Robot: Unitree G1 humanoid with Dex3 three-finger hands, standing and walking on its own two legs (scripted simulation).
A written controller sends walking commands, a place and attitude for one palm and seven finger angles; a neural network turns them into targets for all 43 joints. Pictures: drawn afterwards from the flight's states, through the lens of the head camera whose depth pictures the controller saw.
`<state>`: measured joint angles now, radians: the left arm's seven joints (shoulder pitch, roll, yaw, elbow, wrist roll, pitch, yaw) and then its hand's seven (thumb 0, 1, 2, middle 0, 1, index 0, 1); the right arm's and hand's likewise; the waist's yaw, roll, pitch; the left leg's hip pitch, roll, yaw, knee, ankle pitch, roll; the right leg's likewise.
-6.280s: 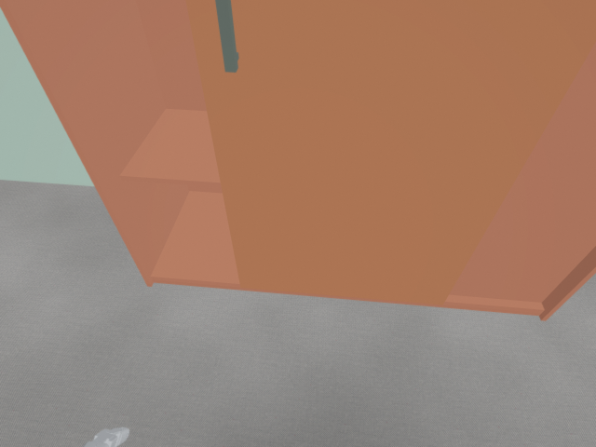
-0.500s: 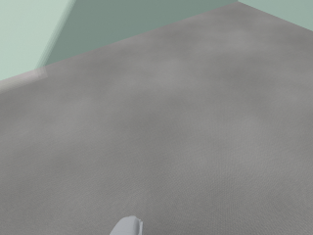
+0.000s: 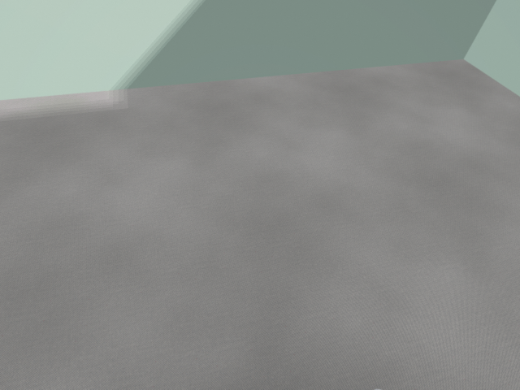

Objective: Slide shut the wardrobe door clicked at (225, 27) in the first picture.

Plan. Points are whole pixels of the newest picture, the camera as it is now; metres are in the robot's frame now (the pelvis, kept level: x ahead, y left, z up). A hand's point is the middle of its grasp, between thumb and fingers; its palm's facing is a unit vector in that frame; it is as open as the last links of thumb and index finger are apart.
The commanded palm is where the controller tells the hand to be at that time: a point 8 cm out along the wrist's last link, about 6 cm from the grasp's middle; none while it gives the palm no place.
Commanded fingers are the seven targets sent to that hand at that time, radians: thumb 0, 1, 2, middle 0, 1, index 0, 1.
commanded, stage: turn to face it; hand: right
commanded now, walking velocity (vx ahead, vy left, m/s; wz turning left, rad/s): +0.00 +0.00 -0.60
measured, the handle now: out of the picture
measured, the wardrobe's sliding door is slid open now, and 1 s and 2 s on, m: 0.37 0.37 0.37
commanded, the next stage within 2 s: none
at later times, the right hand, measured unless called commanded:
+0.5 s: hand out of the picture +0.02 -0.26 -0.17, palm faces +0.31 +0.92 -0.25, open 7.4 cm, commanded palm none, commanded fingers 0.00 -0.90 -0.90 0.20 0.30 0.20 0.30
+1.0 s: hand out of the picture -0.01 -0.15 -0.14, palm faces +0.57 +0.78 -0.27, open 7.3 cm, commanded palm none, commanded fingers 0.00 -0.90 -0.90 0.20 0.30 0.20 0.30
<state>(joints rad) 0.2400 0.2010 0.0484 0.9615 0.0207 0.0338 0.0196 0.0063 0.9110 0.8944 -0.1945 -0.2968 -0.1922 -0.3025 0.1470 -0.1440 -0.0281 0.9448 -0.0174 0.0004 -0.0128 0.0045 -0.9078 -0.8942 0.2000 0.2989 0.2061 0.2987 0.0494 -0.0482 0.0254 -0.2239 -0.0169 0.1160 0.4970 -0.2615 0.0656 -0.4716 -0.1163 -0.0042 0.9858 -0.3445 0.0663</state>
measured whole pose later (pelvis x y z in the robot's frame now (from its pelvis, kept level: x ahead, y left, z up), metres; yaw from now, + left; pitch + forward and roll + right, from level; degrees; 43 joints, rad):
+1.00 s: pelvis +0.03 +0.05 +0.01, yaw -35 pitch +0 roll -3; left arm 0.21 0.28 0.10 0.93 0.03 0.08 -0.02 0.01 0.91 0.89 -0.20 -0.30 -0.19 -0.30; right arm 0.23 -0.15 -0.03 0.89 -0.01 0.01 -0.02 0.01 -0.91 -0.89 0.20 0.30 0.21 0.30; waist 0.03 -0.04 0.05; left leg -0.17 0.09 0.19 0.49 -0.32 0.03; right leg -0.54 -0.04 0.02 1.16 -0.34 0.10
